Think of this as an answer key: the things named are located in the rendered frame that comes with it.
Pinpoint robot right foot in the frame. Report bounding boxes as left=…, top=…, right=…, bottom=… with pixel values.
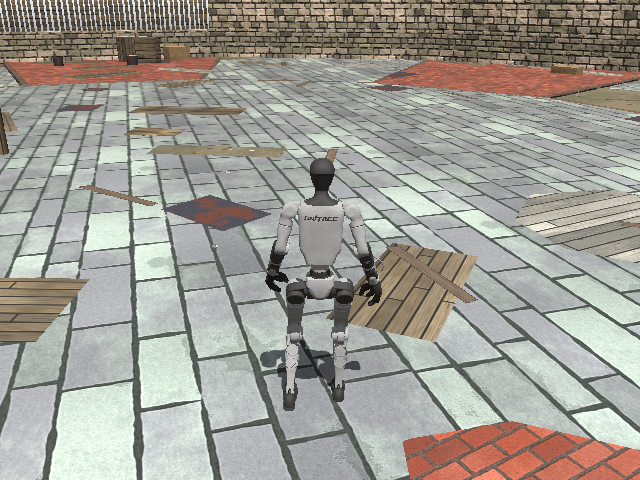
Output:
left=331, top=377, right=345, bottom=402

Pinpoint robot right upper arm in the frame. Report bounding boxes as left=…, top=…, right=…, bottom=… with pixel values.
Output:
left=342, top=202, right=369, bottom=258

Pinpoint humanoid robot torso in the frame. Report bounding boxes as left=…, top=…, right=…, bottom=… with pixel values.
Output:
left=298, top=196, right=344, bottom=300

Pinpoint robot left hand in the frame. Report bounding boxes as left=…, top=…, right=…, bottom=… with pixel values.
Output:
left=265, top=272, right=289, bottom=292

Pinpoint left robot forearm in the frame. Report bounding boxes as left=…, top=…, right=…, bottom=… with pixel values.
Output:
left=267, top=240, right=285, bottom=276

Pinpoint right robot forearm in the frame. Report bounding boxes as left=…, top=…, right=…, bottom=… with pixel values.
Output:
left=359, top=242, right=379, bottom=285

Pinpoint robot left upper arm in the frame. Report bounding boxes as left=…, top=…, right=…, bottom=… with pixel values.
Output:
left=274, top=201, right=301, bottom=255

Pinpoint robot right hand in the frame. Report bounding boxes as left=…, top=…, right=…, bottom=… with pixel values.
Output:
left=359, top=281, right=382, bottom=306

